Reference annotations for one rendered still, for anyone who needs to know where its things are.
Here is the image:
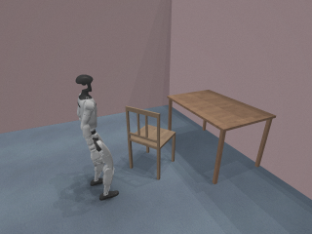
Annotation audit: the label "table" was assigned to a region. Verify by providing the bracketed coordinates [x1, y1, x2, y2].
[167, 90, 276, 184]

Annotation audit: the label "robot right upper arm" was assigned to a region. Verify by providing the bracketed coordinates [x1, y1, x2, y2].
[80, 99, 95, 131]

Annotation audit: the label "robot right shin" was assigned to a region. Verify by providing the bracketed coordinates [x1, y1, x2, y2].
[102, 168, 115, 196]

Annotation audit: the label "chair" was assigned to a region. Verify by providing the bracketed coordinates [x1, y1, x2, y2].
[125, 105, 176, 180]

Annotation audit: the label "robot left upper arm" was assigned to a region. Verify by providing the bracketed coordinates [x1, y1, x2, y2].
[77, 94, 81, 118]

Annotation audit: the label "robot right forearm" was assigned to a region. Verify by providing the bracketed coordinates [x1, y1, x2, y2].
[82, 125, 97, 152]

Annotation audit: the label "right robot thigh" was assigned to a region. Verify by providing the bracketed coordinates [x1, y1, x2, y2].
[93, 139, 114, 173]

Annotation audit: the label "robot right hand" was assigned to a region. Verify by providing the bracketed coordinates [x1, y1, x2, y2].
[90, 150, 103, 167]

